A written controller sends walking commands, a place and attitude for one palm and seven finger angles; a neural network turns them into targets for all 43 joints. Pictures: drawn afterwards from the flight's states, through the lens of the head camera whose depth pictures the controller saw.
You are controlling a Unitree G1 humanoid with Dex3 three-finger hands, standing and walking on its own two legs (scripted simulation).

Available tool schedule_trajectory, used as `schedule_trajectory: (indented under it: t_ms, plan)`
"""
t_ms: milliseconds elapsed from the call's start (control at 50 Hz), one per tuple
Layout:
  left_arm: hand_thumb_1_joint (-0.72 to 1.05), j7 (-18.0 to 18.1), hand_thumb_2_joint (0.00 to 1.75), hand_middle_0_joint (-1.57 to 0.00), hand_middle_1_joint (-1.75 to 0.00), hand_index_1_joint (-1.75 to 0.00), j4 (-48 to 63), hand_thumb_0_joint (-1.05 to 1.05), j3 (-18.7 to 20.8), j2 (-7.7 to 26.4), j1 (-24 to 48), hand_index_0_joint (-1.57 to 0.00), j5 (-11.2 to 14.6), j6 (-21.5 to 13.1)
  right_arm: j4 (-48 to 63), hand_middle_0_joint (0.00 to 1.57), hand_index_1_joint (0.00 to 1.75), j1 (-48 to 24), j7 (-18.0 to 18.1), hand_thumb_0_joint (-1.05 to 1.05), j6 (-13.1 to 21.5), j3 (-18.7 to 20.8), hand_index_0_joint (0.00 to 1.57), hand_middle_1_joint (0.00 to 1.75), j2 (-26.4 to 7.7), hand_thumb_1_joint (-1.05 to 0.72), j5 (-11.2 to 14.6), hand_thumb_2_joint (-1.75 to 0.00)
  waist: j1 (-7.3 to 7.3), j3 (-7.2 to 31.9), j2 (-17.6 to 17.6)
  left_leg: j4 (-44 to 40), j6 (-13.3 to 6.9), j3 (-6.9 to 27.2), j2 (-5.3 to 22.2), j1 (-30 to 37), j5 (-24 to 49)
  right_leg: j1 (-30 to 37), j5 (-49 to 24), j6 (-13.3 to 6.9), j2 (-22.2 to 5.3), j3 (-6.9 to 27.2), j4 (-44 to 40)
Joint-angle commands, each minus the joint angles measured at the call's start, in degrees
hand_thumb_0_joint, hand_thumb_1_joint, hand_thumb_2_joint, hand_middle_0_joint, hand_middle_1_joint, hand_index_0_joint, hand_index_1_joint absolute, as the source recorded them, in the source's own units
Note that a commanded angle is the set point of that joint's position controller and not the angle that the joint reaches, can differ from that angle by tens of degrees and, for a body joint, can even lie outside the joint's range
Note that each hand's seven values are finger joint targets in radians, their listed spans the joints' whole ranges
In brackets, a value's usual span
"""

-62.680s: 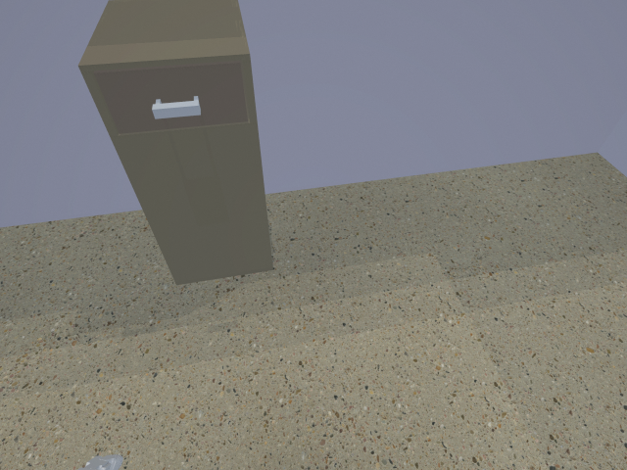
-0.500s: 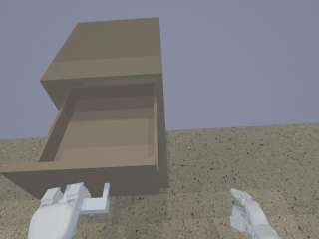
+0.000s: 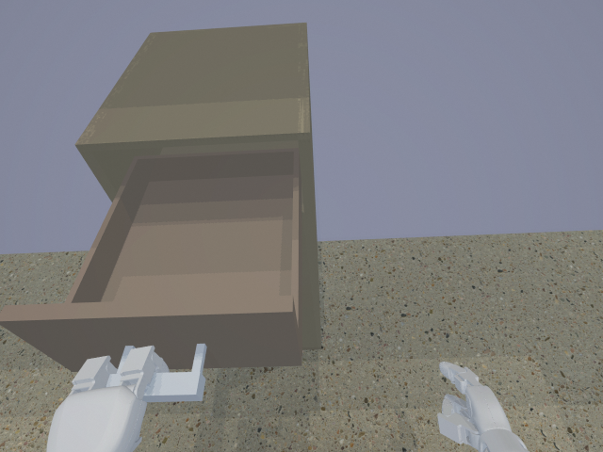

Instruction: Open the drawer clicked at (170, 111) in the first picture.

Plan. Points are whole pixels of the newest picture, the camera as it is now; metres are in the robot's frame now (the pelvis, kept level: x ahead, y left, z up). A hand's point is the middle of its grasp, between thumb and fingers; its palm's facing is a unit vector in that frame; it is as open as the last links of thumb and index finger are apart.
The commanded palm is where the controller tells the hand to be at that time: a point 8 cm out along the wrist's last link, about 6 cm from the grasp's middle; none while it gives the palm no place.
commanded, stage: open the thumb to release the handle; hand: left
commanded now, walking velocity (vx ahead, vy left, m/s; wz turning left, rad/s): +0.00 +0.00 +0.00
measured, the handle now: (160, 369) +0.20 +0.20 +0.04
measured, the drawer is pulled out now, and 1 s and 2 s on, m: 0.30 0.30 0.29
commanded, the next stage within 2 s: lift the hand off the handle in 0.50 s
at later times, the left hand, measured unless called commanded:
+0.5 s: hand (118, 419) +0.15 +0.24 +0.02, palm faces +0.01 -0.10 -0.99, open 12.1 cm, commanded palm +0.12 +0.24 +0.07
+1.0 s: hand (126, 412) +0.16 +0.24 +0.02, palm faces +0.03 -0.11 -0.99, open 13.4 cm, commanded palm +0.13 +0.23 +0.09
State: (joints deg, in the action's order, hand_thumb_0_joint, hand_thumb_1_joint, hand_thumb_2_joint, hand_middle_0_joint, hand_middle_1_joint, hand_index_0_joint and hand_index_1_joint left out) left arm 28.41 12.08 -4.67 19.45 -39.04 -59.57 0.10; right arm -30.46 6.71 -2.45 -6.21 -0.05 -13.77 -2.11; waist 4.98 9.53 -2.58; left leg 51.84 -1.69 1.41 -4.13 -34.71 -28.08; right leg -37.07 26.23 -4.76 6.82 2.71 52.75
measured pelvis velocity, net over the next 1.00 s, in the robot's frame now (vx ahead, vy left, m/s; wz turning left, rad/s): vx -0.01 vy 0.01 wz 0.02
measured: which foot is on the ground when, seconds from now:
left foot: down 0.00-1.00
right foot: down 0.00-1.00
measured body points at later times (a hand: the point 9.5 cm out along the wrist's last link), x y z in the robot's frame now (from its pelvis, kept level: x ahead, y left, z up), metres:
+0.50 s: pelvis +0.00 +0.00 +0.01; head +0.02 -0.02 +0.45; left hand +0.14 +0.24 +0.07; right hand +0.23 -0.21 -0.08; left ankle -0.03 +0.11 -0.69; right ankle -0.01 -0.07 -0.69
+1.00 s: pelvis -0.01 +0.01 +0.01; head +0.01 -0.02 +0.45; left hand +0.15 +0.24 +0.07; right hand +0.22 -0.18 -0.09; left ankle -0.03 +0.11 -0.69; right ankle -0.01 -0.07 -0.69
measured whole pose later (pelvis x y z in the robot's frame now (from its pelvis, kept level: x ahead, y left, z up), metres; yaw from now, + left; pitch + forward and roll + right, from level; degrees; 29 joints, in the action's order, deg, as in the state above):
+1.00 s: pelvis -0.01 +0.01 +0.01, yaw +1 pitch +9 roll +0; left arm 25.4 7.3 -8.0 19.1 -29.2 -60.3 4.4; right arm -31.9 6.4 -0.3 -6.0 -0.8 -12.4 -1.3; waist 5.7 8.3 -3.3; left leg 50.3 -2.4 2.4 -4.7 -32.5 -26.4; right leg -34.0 24.6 -3.9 6.0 1.9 50.0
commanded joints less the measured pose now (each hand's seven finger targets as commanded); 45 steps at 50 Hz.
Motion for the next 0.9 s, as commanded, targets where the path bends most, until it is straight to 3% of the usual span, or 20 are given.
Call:
schedule_trajectory:
  t_ms: [0, 40, 100, 180, 280, 380, 440, 540, 560, 580, 600, 660, 700, 760, 800, 880]
  plan:
    - [0.83, 3.86, 0.87, -0.40, -1.34, -1.34, 7.52, 0.00, 11.91, 11.81, 7.21, -0.40, -1.52, 0.49, 8.60, 0.20, 0.30, -9.02, 2.25, 0.00, 2.56, 1.87, 0.20, 0.30, -4.94, -0.90, -0.19, -0.90, -0.44, 5.75, 4.21, -4.78, -0.59, 0.94, 0.09, 2.13, 13.75, 7.31, -19.65, 1.68, -4.28, 5.89, -9.83]
    - [0.69, 4.03, 0.81, -0.38, -1.33, -1.33, 5.50, 0.00, 10.71, 9.89, 5.30, -0.38, -1.08, 0.83, 8.69, 0.20, 0.30, -8.76, 2.54, 0.00, 2.99, 2.17, 0.20, 0.30, -4.44, -0.90, 0.31, -0.90, 0.06, 6.91, 2.43, -5.14, -0.54, 0.57, 0.04, 3.36, 13.92, 7.88, -19.45, 1.65, -4.43, 5.31, -10.17]
    - [0.48, 2.14, 0.72, -0.37, -1.30, -1.30, 6.12, 0.00, 7.45, 7.29, 6.58, -0.37, 1.18, 1.91, 8.63, 0.20, 0.30, -9.06, 2.82, 0.00, 3.35, 2.35, 0.20, 0.30, -4.76, -0.90, 0.67, -0.90, -0.96, 8.60, 3.08, -5.73, -0.90, 0.75, 0.29, 4.79, 15.60, 9.63, -22.08, 2.05, -4.65, 4.72, -10.79]
    - [0.20, -0.15, 0.60, -0.35, -1.27, -1.27, 5.46, 0.00, 6.79, 8.59, 7.09, -0.35, 0.83, 1.75, 8.44, 0.20, 0.30, -9.08, 3.19, 0.00, 3.56, 1.75, 0.20, 0.30, -4.60, -0.90, 0.73, -0.90, -0.64, 5.68, 4.68, -6.92, -1.00, 0.88, 0.48, 4.32, 14.70, 9.35, -19.63, 2.33, -4.83, 4.23, -11.87]
    - [-0.15, -0.60, 0.45, -0.32, -1.24, -1.24, 5.33, 0.00, 6.85, 8.49, 7.24, -0.32, -0.15, 0.59, 8.52, 0.20, 0.30, -9.01, 3.12, 0.00, 3.90, 1.59, 0.20, 0.30, -4.46, -0.90, 0.51, -0.90, -0.06, 5.20, 2.40, -7.33, -0.87, 0.68, 0.34, 5.05, 14.75, 9.24, -18.84, 1.93, -4.80, 4.58, -12.38]
    - [-0.50, -0.41, 0.30, -0.30, -1.20, -1.20, 6.03, 0.00, 7.35, 8.60, 7.08, -0.30, -0.03, -0.21, 8.68, 0.20, 0.30, -8.92, 2.84, 0.00, 3.96, 1.83, 0.20, 0.30, -4.64, -0.90, 0.27, -0.90, -0.09, 5.30, 3.09, -7.05, -0.86, 0.76, 0.24, 4.58, 14.50, 9.05, -18.53, 1.95, -4.75, 4.49, -12.18]
    - [-0.50, -0.01, 0.30, -0.30, -1.20, -1.20, 6.77, 0.00, 7.36, 8.44, 6.16, -0.30, -0.24, -0.50, 8.91, 0.20, 0.30, -8.71, 2.58, 0.00, 4.02, 2.05, 0.20, 0.30, -4.63, -0.90, 0.20, -0.90, 0.05, 5.77, 1.26, -6.74, -0.80, 0.82, 0.38, 5.66, 15.33, 7.85, -17.91, 1.53, -4.37, 3.91, -11.64]
    - [-0.50, 0.48, 0.30, -0.30, -1.20, -1.20, 6.72, 0.00, 7.92, 8.97, 7.02, -0.30, -0.31, 0.05, 8.85, 0.20, 0.30, -8.59, 2.38, 0.00, 3.69, 2.11, 0.20, 0.30, -4.81, -0.90, 0.25, -0.90, -0.23, 5.95, 2.37, -6.65, -0.72, 0.99, 0.50, 5.18, 14.80, 7.33, -16.96, 1.53, -4.22, 3.72, -11.29]
    - [-0.50, 0.50, 0.30, -0.30, -1.20, -1.20, 6.68, 0.00, 7.15, 8.22, 6.50, -0.30, -0.37, 0.22, 9.06, 0.20, 0.30, -8.73, 2.31, 0.00, 3.64, 2.06, 0.20, 0.30, -4.84, -0.90, 0.25, -0.90, -0.15, 5.47, 1.43, -6.73, -0.69, 0.99, 0.53, 5.31, 14.88, 6.90, -16.56, 1.43, -4.09, 3.40, -11.21]
    - [-0.50, -0.15, 0.30, -0.30, -1.20, -1.20, 8.68, 0.00, -0.02, 2.17, 7.01, -0.30, -0.12, 0.75, 9.48, 0.20, 0.30, -8.66, 1.54, 0.00, 3.85, 2.21, 0.20, 0.30, -4.61, -0.90, -0.14, -0.90, -1.14, 5.91, 0.78, -6.40, -0.79, 1.10, 0.69, 6.40, 15.91, 5.79, -16.54, 1.47, -4.28, 2.21, -10.82]
    - [-0.50, -0.27, 0.30, -0.30, -1.20, -1.20, 9.12, 0.00, 1.30, 3.43, 7.25, -0.30, 0.36, 1.00, 9.92, 0.20, 0.30, -8.25, 1.31, 0.00, 4.07, 2.42, 0.20, 0.30, -4.66, -0.90, 0.23, -0.90, -1.45, 6.39, 2.06, -6.33, -0.94, 1.31, 1.12, 6.79, 16.69, 5.81, -16.72, 1.40, -4.25, 2.10, -10.97]
    - [-0.50, 0.18, 0.30, -0.30, -1.20, -1.20, 8.23, 0.00, 4.16, 7.00, 7.36, -0.30, -1.15, 0.84, 9.49, 0.20, 0.30, -8.17, 1.64, 0.00, 3.72, 1.99, 0.20, 0.30, -4.79, -0.90, -0.02, -0.90, -0.60, 5.93, 3.86, -6.29, -0.70, 1.19, 0.86, 5.45, 15.67, 6.08, -16.75, 1.51, -4.10, 3.00, -10.69]
    - [-0.50, 0.96, 0.30, -0.30, -1.20, -1.20, 8.39, 0.00, 5.21, 8.20, 9.06, -0.30, -2.00, 1.03, 9.55, 0.20, 0.30, -8.38, 1.66, 0.00, 3.57, 1.71, 0.20, 0.30, -4.78, -0.90, 0.00, -0.90, -0.33, 6.29, 1.67, -6.58, -0.44, 1.32, 0.92, 5.86, 15.56, 5.73, -15.40, 1.02, -3.84, 2.92, -10.28]
    - [-0.50, 1.12, 0.30, -0.30, -1.20, -1.20, 7.01, 0.00, 2.99, 5.73, 10.80, -0.30, -1.92, 2.04, 9.36, 0.20, 0.30, -8.24, 1.78, 0.00, 3.53, 1.93, 0.20, 0.30, -4.58, -0.90, 0.22, -0.90, -0.73, 5.71, 2.41, -6.77, -0.47, 1.46, 1.09, 6.14, 14.82, 5.15, -14.21, 1.21, -3.78, 1.87, -10.48]
    - [-0.50, 1.17, 0.30, -0.30, -1.20, -1.20, 7.46, 0.00, 3.20, 6.08, 12.58, -0.30, -1.64, 2.58, 9.39, 0.20, 0.30, -8.45, 1.90, 0.00, 3.46, 1.87, 0.20, 0.30, -4.76, -0.90, 0.33, -0.90, -0.97, 6.54, 1.67, -7.08, -0.41, 1.72, 1.27, 6.82, 15.13, 5.37, -14.07, 1.06, -3.61, 1.92, -10.54]
    - [-0.50, 0.50, 0.30, -0.30, -1.20, -1.20, 5.54, 0.00, 2.13, 5.62, 15.06, -0.30, -1.45, 3.65, 8.81, 0.20, 0.30, -8.49, 2.44, 0.00, 3.45, 1.87, 0.20, 0.30, -4.59, -0.90, 0.67, -0.90, -1.18, 5.21, 3.87, -7.95, -0.50, 1.68, 1.27, 6.19, 13.52, 5.87, -12.83, 1.52, -3.79, 1.80, -11.53]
